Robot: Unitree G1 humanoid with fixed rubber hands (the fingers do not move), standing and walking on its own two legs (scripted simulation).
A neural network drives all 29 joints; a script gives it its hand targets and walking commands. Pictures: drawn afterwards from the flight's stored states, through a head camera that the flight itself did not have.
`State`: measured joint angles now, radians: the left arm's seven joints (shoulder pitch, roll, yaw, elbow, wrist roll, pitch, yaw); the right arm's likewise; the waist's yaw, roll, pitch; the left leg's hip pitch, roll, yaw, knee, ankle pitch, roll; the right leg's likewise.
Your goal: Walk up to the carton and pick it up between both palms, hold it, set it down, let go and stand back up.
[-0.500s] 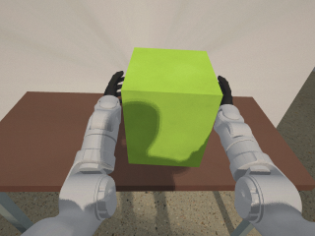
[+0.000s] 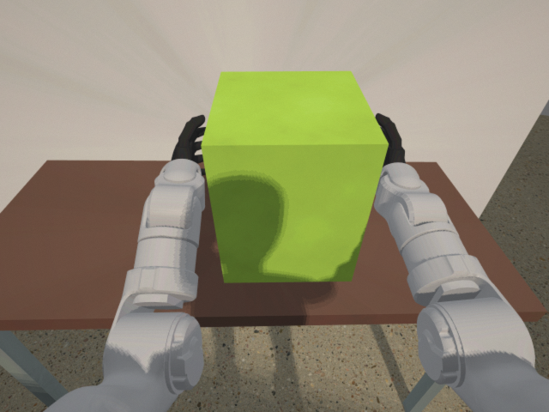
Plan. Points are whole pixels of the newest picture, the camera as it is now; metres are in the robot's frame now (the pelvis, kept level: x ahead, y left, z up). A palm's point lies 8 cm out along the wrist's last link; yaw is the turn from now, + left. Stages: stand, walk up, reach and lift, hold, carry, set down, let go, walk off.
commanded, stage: reach and lift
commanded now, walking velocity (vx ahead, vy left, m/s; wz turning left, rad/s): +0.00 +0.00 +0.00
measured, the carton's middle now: (287, 177) +0.42 -0.01 +0.17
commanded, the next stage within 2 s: hold in 1.00 s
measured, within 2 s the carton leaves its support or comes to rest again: neither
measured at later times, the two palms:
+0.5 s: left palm (182, 151) +0.40 +0.14 +0.23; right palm (389, 152) +0.40 -0.15 +0.23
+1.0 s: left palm (184, 148) +0.40 +0.14 +0.23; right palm (393, 149) +0.40 -0.15 +0.23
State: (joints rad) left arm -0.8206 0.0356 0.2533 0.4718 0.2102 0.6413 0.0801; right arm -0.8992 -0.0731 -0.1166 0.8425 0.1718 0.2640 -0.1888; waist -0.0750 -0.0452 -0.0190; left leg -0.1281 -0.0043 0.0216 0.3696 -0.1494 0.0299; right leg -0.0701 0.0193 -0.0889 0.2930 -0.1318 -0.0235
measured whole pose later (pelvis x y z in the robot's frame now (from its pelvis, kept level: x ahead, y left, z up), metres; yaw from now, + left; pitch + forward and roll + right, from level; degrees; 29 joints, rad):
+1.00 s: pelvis +0.03 +0.01 +0.00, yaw -1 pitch -4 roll -2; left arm -0.77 0.02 0.26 0.23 0.19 0.86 0.07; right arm -0.87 -0.14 0.01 0.59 0.36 0.52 -0.28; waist -0.10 0.01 -0.07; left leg -0.13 -0.01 0.01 0.41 -0.21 0.04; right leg -0.05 0.03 -0.05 0.29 -0.16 -0.01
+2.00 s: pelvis +0.01 +0.00 +0.00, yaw +0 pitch -3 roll -2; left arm -0.90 0.07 0.31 0.38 0.17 0.90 0.04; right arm -1.02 -0.15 0.01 0.71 0.38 0.62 -0.32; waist -0.08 0.02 -0.15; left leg -0.18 -0.01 -0.03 0.42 -0.19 0.02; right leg -0.10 0.05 -0.05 0.30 -0.15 -0.03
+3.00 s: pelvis +0.01 -0.01 +0.00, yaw +0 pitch -3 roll -2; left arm -0.93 0.10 0.30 0.45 0.16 0.86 0.03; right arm -1.05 -0.14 0.00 0.77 0.37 0.60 -0.32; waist -0.07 0.00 -0.14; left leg -0.18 -0.01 -0.05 0.42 -0.19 0.02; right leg -0.10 0.06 -0.03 0.30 -0.15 -0.03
